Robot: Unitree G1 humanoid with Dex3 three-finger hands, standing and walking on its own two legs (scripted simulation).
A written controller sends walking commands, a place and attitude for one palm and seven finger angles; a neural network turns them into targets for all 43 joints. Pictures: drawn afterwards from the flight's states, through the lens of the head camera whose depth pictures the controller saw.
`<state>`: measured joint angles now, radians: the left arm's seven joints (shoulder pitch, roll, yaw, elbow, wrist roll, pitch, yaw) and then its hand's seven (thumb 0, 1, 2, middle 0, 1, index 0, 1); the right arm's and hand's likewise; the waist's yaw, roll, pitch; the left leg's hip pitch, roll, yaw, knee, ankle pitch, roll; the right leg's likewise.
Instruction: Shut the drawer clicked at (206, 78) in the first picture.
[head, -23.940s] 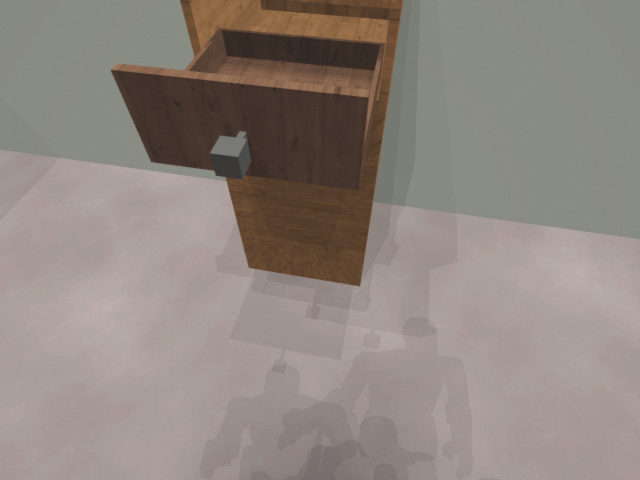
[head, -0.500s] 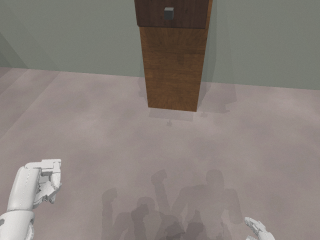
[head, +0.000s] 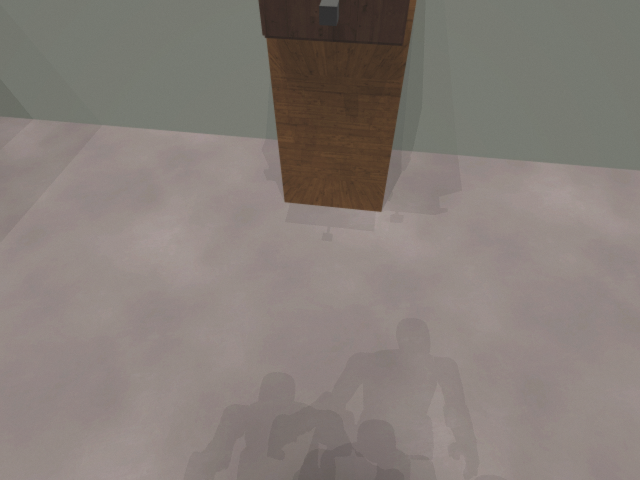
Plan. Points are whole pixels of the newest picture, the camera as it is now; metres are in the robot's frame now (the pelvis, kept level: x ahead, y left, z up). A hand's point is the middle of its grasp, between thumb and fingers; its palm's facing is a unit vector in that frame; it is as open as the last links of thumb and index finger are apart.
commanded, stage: let the arm hang, fingers relaxed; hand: left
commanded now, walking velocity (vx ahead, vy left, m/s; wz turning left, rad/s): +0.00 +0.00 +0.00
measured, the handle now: (330, 9) +1.13 +0.05 +0.09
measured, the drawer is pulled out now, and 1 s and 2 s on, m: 0.12 0.12 0.12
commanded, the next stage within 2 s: look to check the result in 0.52 s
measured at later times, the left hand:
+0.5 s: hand out of the picture +0.12 +0.22 -0.15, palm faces -0.03 -0.95 -0.30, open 7.4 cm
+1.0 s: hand out of the picture +0.14 +0.24 -0.15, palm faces -0.03 -0.94 -0.35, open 7.4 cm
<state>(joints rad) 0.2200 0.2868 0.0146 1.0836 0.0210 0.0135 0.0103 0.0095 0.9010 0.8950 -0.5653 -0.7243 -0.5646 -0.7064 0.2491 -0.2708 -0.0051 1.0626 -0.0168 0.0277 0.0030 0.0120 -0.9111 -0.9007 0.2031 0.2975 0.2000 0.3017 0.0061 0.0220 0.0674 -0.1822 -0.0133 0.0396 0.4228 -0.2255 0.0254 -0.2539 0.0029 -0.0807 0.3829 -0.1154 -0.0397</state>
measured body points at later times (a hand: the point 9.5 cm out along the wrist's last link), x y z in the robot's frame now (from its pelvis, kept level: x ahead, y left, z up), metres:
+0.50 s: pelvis +0.03 +0.00 +0.00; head +0.05 -0.01 +0.45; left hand +0.12 +0.27 -0.13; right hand +0.08 -0.27 -0.15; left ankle +0.00 +0.10 -0.74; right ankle +0.06 -0.10 -0.74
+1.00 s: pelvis +0.05 -0.01 +0.01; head +0.08 -0.02 +0.45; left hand +0.14 +0.28 -0.12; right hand +0.11 -0.29 -0.14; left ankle +0.00 +0.10 -0.74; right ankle +0.06 -0.10 -0.74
